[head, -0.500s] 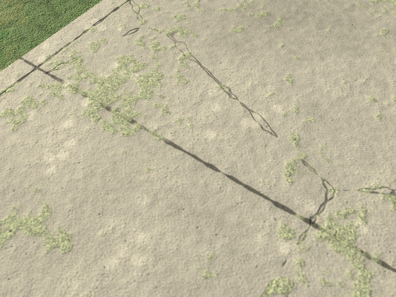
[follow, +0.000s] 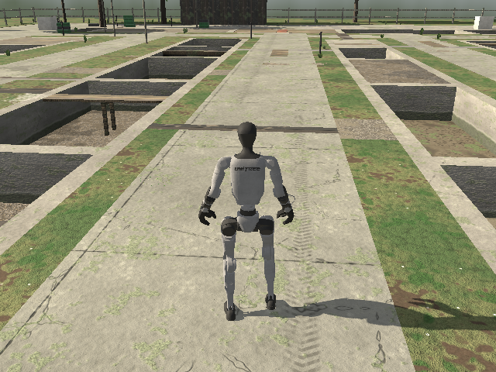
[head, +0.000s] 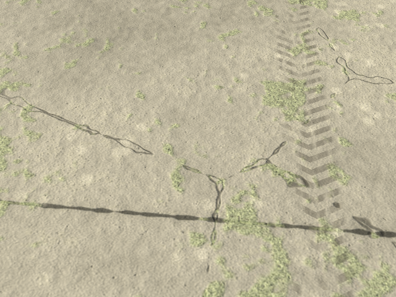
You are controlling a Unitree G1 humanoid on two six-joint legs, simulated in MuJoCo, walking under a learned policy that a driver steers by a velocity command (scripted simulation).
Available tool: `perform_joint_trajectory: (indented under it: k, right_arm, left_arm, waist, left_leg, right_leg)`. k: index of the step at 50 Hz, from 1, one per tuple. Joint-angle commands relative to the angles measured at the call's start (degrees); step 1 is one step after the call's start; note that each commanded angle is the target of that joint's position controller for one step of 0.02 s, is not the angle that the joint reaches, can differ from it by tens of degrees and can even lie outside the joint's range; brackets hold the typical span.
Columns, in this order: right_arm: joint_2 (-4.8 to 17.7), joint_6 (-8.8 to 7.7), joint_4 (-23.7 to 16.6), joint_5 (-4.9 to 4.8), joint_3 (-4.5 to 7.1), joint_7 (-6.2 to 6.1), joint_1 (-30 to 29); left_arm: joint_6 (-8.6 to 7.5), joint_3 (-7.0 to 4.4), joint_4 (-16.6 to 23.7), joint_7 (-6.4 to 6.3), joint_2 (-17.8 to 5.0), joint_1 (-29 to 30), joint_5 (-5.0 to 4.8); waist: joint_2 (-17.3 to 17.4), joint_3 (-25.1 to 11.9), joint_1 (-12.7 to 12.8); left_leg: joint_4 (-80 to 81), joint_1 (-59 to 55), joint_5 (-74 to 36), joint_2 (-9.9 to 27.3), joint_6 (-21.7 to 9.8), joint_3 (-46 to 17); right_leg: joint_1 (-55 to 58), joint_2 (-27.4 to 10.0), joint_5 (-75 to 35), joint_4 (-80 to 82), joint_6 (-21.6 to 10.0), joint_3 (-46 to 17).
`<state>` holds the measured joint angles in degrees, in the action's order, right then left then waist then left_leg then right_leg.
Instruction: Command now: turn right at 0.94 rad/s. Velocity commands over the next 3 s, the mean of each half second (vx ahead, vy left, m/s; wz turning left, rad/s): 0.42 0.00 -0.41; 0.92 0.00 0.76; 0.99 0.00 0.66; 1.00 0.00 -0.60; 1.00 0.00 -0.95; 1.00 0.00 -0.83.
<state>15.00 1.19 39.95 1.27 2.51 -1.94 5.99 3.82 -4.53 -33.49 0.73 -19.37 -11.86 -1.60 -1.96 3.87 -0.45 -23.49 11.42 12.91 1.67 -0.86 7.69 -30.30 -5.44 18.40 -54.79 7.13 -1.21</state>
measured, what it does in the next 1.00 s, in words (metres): walks ahead, turning left: right foot, then left foot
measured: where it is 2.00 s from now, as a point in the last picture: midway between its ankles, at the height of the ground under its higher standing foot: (123, 92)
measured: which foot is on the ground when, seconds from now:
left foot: down 0.00-0.14, up 0.16-0.66, down 0.68-1.00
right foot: up 0.00-0.10, down 0.12-0.70, up 0.72-1.00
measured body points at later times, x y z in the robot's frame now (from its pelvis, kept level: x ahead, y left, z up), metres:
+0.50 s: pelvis +0.16 -0.07 +0.00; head +0.16 -0.07 +0.45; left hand +0.28 +0.20 -0.10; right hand +0.24 -0.36 -0.10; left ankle +0.37 +0.07 -0.66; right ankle +0.01 -0.15 -0.74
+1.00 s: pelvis +0.57 -0.01 +0.00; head +0.59 +0.01 +0.45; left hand +0.76 +0.27 -0.05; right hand +0.65 -0.28 -0.11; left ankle +0.47 +0.04 -0.74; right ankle +0.83 -0.17 -0.67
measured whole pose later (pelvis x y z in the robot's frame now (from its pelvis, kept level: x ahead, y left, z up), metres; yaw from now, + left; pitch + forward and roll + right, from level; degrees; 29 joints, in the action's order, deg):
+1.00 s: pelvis +0.57 -0.01 +0.00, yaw +15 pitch +1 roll -1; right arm 14.8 -3.6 41.9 -1.9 2.0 -0.3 25.7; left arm -7.7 -0.5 -32.2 0.4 -16.7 -2.8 1.0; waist -2.1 1.7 -4.5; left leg -21.5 2.8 18.0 -8.3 -7.0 -11.9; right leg -41.1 -4.5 -0.8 -41.1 3.6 -8.6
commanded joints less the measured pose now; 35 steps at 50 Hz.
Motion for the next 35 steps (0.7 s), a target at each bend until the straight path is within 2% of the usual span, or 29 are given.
perform_joint_trajectory:
  k: [1, 4, 5, 6, 7, 8, 9, 10, 11, 12, 13, 14, 16, 18, 21, 23, 26, 29, 30, 31, 32, 33, 34, 35]
  right_arm:
    - [13.27, -0.51, -2.92, -0.74, 4.33, 0.86, 0.13]
    - [13.23, -1.45, -2.42, -2.61, 4.94, 1.95, 0.10]
    - [12.64, -1.69, -2.17, -3.27, 4.95, 2.07, -0.34]
    - [11.27, -1.92, -1.01, -3.42, 4.88, 2.29, 2.16]
    - [8.27, -2.20, -1.46, -2.31, 4.06, 2.43, 2.24]
    - [4.57, -3.13, -7.47, -0.07, 2.44, 2.38, -2.94]
    - [8.00, -4.65, -7.83, -1.34, 3.29, 2.70, -8.10]
    - [10.23, -5.77, -8.20, -3.45, 4.02, 3.26, -9.03]
    - [11.02, -6.39, -6.44, -3.12, 4.42, 3.33, -6.16]
    - [11.16, -6.67, -4.51, -1.94, 4.44, 3.46, -3.01]
    - [10.54, -6.80, -3.00, -1.38, 4.32, 3.74, -0.72]
    - [9.93, -6.76, -1.98, -1.52, 4.08, 3.99, 0.07]
    - [8.49, -6.25, -1.30, -2.08, 3.26, 4.02, -0.36]
    - [7.63, -5.73, -1.52, -2.58, 2.57, 3.88, -1.13]
    - [7.54, -5.29, -2.25, -3.57, 2.23, 4.01, -1.81]
    - [7.31, -5.31, -2.59, -3.66, 2.05, 4.46, -1.67]
    - [6.26, -5.70, -3.40, -3.45, 1.22, 5.81, -2.87]
    - [4.57, -5.99, -4.81, -3.60, 0.06, 7.17, -5.13]
    - [4.56, -5.99, -5.30, -3.62, -0.07, 7.32, -4.97]
    - [5.53, -5.87, -5.69, -3.64, 0.29, 7.20, -3.85]
    - [7.28, -5.51, -5.78, -3.97, 1.09, 6.77, -0.80]
    - [9.92, -5.09, -4.79, -4.44, 2.32, 6.33, 7.04]
    - [14.37, -4.65, -1.77, -4.35, 4.44, 5.74, 20.41]
    - [18.80, -3.62, 0.96, -4.81, 6.02, 4.48, 29.49]
  left_arm:
    - [-0.60, -0.49, 6.02, 0.52, -3.74, 2.99, 0.10]
    - [0.74, -1.25, 6.30, 1.01, -4.56, 2.53, 0.07]
    - [1.01, -1.78, 5.73, 1.02, -4.85, 0.72, 0.10]
    - [1.18, -2.76, 3.95, 0.29, -6.10, -2.99, -0.09]
    - [0.95, -4.89, 1.69, -0.56, -11.14, -11.35, -0.83]
    - [-0.79, -6.35, 1.89, -0.60, -19.55, -15.55, -0.94]
    - [-3.41, -4.53, 2.10, 0.33, -13.66, -15.77, 0.10]
    - [-5.04, -3.15, 1.52, 0.34, -11.11, -12.79, 0.66]
    - [-5.72, -2.17, 1.98, 0.04, -8.68, -8.96, 0.41]
    - [-5.79, -0.99, 2.10, -0.43, -6.12, -5.58, 0.31]
    - [-6.01, -0.21, 2.38, -0.83, -4.96, -3.99, 1.14]
    - [-6.41, -0.16, 2.32, -1.00, -5.26, -3.74, 1.87]
    - [-7.29, -0.26, 1.20, -1.18, -6.39, -5.57, 2.01]
    - [-8.12, -0.26, -0.27, -1.14, -6.80, -7.76, 2.07]
    - [-9.09, -0.38, -2.18, -1.04, -7.06, -9.56, 2.54]
    - [-9.51, -0.27, -3.42, -0.90, -6.61, -9.53, 2.47]
    - [-9.74, -0.17, -4.83, -0.76, -6.24, -8.46, 2.22]
    - [-8.97, -0.47, -6.25, -0.73, -6.77, -8.29, 1.99]
    - [-8.50, -0.65, -6.44, -0.82, -7.48, -7.69, 2.14]
    - [-7.98, -1.00, -6.57, -1.09, -8.84, -7.53, 2.32]
    - [-7.24, -1.36, -6.65, -1.49, -10.41, -7.29, 2.45]
    - [-6.44, -1.60, -6.48, -1.88, -11.69, -6.28, 2.63]
    - [-6.30, -1.38, -5.77, -2.26, -11.65, -4.81, 2.40]
    - [-7.64, 0.30, -5.05, -2.41, -6.76, -6.32, 3.00]
  waist:
    - [10.38, -7.30, -2.01]
    - [11.32, -7.99, -0.60]
    - [10.61, -8.47, 1.10]
    - [7.35, -10.70, 2.24]
    - [-2.17, -12.23, 5.25]
    - [-18.35, -13.19, 5.99]
    - [-8.84, -12.77, 9.98]
    - [-8.78, -7.50, 7.49]
    - [-6.55, -5.84, 4.77]
    - [-6.70, -5.05, 2.75]
    - [-7.88, -4.99, 1.56]
    - [-8.18, -4.70, 1.59]
    - [-6.27, -3.56, 2.36]
    - [-5.27, -1.74, 3.13]
    - [-4.87, 1.71, 4.15]
    - [-4.22, 3.41, 3.96]
    - [-3.12, 5.38, 3.92]
    - [-1.28, 6.98, 4.37]
    - [-1.58, 6.44, 3.69]
    - [-3.37, 4.14, 2.59]
    - [-5.82, 0.51, 0.37]
    - [-7.85, -4.54, -4.25]
    - [-6.34, -11.77, -11.19]
    - [3.19, -15.80, -13.08]
  left_leg:
    - [3.90, -8.42, -26.25, 15.21, -11.21, -5.68]
    - [-0.45, -9.10, -26.53, 17.12, -8.34, -3.42]
    - [-4.32, -7.42, -24.99, 16.61, -6.07, -1.30]
    - [-9.33, -2.50, -14.39, 14.77, -3.33, 1.03]
    - [-23.65, 11.76, 2.94, 10.30, 0.09, 4.37]
    - [-39.93, 37.21, 25.21, -0.33, 3.70, 0.73]
    - [-46.10, 43.78, 22.23, -0.03, 1.89, -11.69]
    - [-44.83, 44.51, 17.02, 1.70, -0.44, -12.74]
    - [-42.61, 41.68, 12.77, 3.09, -0.79, -12.11]
    - [-38.67, 39.14, 7.20, 4.40, -0.02, -11.39]
    - [-36.31, 35.07, 1.91, 4.73, 0.63, -10.34]
    - [-35.23, 33.89, -2.89, 4.29, 1.45, -9.02]
    - [-31.98, 34.74, -9.80, 4.57, 2.61, -8.40]
    - [-29.16, 36.46, -13.89, 4.60, 3.25, -8.99]
    - [-27.64, 40.23, -16.66, 3.18, 3.48, -11.90]
    - [-26.42, 41.87, -18.46, 2.90, 2.82, -12.37]
    - [-22.50, 39.96, -20.69, 3.67, 1.13, -9.57]
    - [-17.70, 36.36, -18.37, 3.54, -1.87, -5.66]
    - [-16.22, 33.23, -15.87, 2.15, -3.41, -3.51]
    - [-16.71, 29.25, -12.07, -0.34, -4.91, -0.86]
    - [-18.54, 24.83, -6.91, -3.37, -6.41, 1.62]
    - [-20.38, 16.05, -2.25, -6.29, -8.01, 3.20]
    - [-18.61, -3.36, -2.48, -8.80, -10.17, 2.22]
    - [-17.56, -23.44, 3.17, -4.02, -12.20, -10.65]
  right_leg:
    - [0.84, 1.08, 0.01, 7.22, -1.43, 4.78]
    - [6.42, 2.10, -0.65, 16.51, -4.73, 5.89]
    - [11.17, 3.14, -4.40, 22.51, -6.53, 6.32]
    - [19.81, 5.51, -6.70, 26.25, -9.06, 6.18]
    - [33.95, 0.74, -5.71, 29.72, -13.97, -4.45]
    - [43.53, -13.60, 13.58, 36.55, -27.04, -37.94]
    - [42.10, -16.19, 29.72, 43.54, -28.80, -43.13]
    - [37.29, -15.54, 32.16, 45.24, -26.19, -39.64]
    - [33.52, -13.38, 27.09, 44.10, -23.66, -34.19]
    - [31.23, -11.00, 20.03, 43.56, -21.77, -27.51]
    - [28.47, -8.28, 15.84, 44.28, -20.28, -22.45]
    - [27.54, -6.96, 12.41, 45.13, -19.60, -19.50]
    - [27.68, -6.62, 7.87, 46.54, -18.74, -14.83]
    - [27.87, -7.54, 5.84, 48.09, -18.16, -11.70]
    - [29.10, -9.67, 3.37, 50.52, -17.34, -6.43]
    - [30.63, -10.35, 0.13, 51.35, -16.40, -2.27]
    - [31.56, -10.18, -5.80, 52.38, -14.84, 4.40]
    - [34.26, -10.23, -13.83, 52.42, -13.84, 9.48]
    - [35.10, -9.85, -25.16, 50.18, -13.38, 11.34]
    - [36.90, -9.86, -43.53, 45.71, -13.06, 12.34]
    - [39.48, -9.94, -63.62, 38.76, -12.58, 13.02]
    - [39.38, -9.73, -77.82, 27.10, -12.13, 13.72]
    - [31.04, -8.07, -79.01, 10.21, -10.88, 14.00]
    - [12.84, -4.18, -48.21, -9.81, -8.40, 11.39]
Next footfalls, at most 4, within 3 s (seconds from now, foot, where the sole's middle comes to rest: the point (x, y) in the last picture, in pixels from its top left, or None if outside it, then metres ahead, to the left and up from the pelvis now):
0.12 right None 0.05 -0.15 -0.78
0.68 left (191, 278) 0.51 0.04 -0.78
1.14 right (219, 165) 0.96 -0.07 -0.78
1.60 left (104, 125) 1.18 0.42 -0.78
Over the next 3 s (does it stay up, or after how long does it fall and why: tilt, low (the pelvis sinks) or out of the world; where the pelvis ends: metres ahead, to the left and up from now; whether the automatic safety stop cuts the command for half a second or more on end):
stays up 2.20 0.31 -0.04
